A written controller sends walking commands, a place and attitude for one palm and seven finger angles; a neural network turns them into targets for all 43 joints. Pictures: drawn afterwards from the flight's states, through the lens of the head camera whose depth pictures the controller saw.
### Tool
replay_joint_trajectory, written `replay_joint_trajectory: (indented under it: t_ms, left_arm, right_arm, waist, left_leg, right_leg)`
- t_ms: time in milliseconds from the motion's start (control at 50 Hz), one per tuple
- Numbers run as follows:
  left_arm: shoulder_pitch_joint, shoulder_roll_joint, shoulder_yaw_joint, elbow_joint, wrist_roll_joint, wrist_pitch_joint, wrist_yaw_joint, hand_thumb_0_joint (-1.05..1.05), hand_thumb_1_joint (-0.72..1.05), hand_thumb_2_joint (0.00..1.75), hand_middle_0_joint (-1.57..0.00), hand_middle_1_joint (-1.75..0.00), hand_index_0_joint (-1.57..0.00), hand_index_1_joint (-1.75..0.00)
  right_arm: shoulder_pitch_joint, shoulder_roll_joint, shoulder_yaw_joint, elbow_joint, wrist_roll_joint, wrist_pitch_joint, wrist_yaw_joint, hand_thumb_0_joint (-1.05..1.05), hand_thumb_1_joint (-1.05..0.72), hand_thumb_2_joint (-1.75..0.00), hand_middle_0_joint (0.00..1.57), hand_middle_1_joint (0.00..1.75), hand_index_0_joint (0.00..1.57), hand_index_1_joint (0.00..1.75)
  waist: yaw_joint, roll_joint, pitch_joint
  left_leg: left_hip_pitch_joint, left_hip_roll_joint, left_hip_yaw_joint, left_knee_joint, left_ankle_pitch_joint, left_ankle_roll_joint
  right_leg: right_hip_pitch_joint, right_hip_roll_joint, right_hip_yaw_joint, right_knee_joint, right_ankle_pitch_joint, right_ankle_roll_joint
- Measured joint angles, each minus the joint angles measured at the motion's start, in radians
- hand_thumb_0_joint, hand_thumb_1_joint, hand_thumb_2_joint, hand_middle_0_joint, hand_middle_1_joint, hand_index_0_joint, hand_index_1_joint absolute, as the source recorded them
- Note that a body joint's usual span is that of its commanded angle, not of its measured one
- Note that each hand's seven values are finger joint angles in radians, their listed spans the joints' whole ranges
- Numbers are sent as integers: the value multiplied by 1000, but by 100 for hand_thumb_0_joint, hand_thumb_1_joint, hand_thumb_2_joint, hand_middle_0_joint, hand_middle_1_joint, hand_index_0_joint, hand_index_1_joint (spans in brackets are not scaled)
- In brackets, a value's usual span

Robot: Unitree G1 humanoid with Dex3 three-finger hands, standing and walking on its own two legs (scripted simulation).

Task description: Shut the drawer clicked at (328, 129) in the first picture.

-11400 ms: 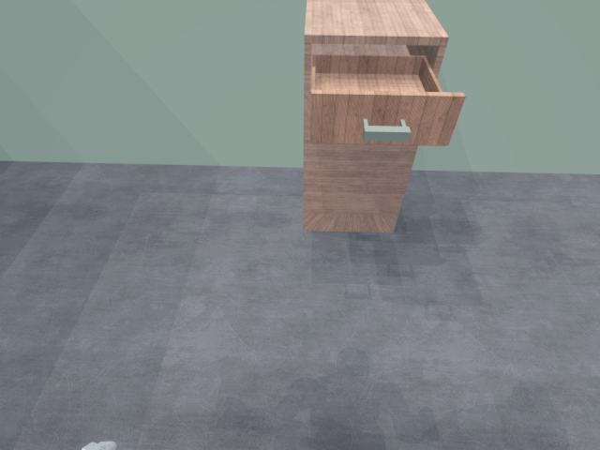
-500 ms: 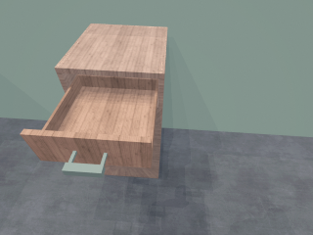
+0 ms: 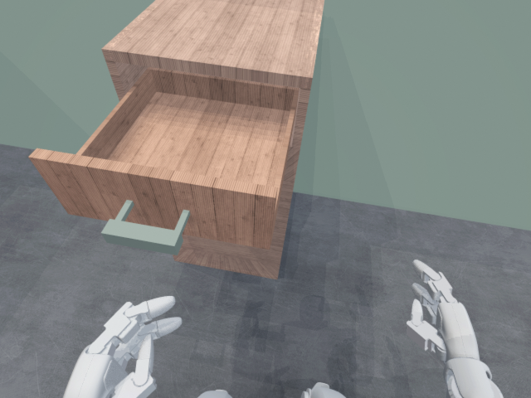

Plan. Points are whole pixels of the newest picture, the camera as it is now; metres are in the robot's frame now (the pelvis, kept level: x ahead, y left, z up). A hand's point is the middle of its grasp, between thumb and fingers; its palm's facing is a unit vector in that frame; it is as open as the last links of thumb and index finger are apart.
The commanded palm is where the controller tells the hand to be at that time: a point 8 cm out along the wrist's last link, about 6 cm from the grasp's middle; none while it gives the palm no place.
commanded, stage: raise the hand and make a fist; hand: left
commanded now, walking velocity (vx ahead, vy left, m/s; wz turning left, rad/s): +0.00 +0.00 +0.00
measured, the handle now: (149, 224) +0.34 +0.22 +0.06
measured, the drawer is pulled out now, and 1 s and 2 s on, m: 0.28 0.28 0.28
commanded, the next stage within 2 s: bring the fist close to the handle in 1.44 s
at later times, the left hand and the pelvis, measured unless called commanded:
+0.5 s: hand (129, 351) +0.16 +0.17 +0.10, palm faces -0.02 -1.00 -0.08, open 3.4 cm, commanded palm +0.11 +0.23 +0.11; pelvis +0.01 +0.00 +0.02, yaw +1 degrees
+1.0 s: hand (97, 332) +0.16 +0.19 +0.15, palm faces +0.00 -0.99 -0.11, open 3.2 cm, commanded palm +0.10 +0.24 +0.16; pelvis +0.02 +0.02 +0.04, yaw +1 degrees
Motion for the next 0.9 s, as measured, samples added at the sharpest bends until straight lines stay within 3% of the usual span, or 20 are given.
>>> replay_joint_trajectory:
  t_ms: [80, 140, 280, 400, 560, 900]
  left_arm:
    - [-13, 10, 32, -72, -34, 90, -18, 2, 90, 90, -58, -70, -55, -69]
    - [-43, 16, 35, -114, -43, 152, -42, 2, 90, 90, -63, -77, -62, -76]
    - [-61, 41, 69, -150, -68, 254, -74, 2, 90, 90, -77, -92, -76, -91]
    - [6, 52, 114, -168, -97, 240, -52, 2, 90, 90, -89, -105, -88, -104]
    - [50, 60, 94, -218, -88, 199, -31, 2, 90, 90, -105, -122, -104, -122]
    - [38, 77, 101, -310, -78, 328, -17, 2, 90, 90, -136, -155, -135, -154]
  right_arm:
    - [-9, 42, 49, -16, 12, 42, -19, 1, -91, -90, 20, 30, 20, 30]
    - [11, 81, 91, -5, 18, 60, -30, 1, -90, -90, 20, 30, 20, 30]
    - [92, 130, 123, 50, 33, 97, -46, 1, -90, -90, 21, 30, 20, 30]
    - [144, 87, 82, 78, 44, 79, -60, 2, -90, -90, 21, 30, 20, 30]
    - [145, 27, 39, 69, 54, 31, -69, 2, -90, -90, 20, 30, 20, 30]
    - [104, 83, 122, 52, 55, -10, -56, 1, -90, -90, 20, 30, 20, 30]
  waist:
    - [23, 33, 4]
    - [26, 55, 9]
    - [-10, 71, 18]
    - [-35, 67, 26]
    - [-39, 58, 29]
    - [-4, 74, 20]
  left_leg:
    - [-36, 3, -34, 43, -18, -10]
    - [-36, 6, -48, 37, -14, -13]
    - [12, 8, -39, -38, 17, -14]
    - [54, 6, -27, -89, 36, -10]
    - [88, 4, -24, -109, 40, -1]
    - [239, -2, -22, -211, 64, 12]
  right_leg:
    - [-16, -1, -34, 22, -18, -9]
    - [-7, 2, -47, 7, -15, -11]
    - [35, 8, -38, -60, 12, -10]
    - [71, 9, -25, -103, 29, -5]
    - [108, 9, -22, -129, 37, 4]
    - [264, 10, -17, -235, 63, 22]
